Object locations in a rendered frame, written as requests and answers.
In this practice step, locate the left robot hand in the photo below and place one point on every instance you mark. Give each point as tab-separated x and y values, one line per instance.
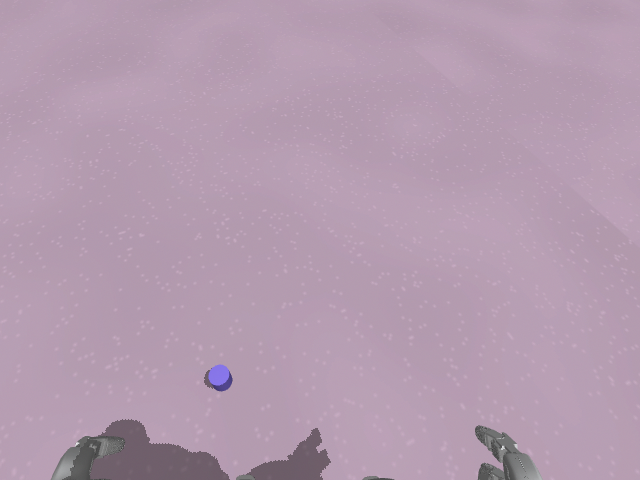
77	462

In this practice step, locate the right robot hand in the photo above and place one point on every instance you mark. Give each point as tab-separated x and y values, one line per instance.
517	466

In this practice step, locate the tin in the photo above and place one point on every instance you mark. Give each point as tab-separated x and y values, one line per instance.
220	377

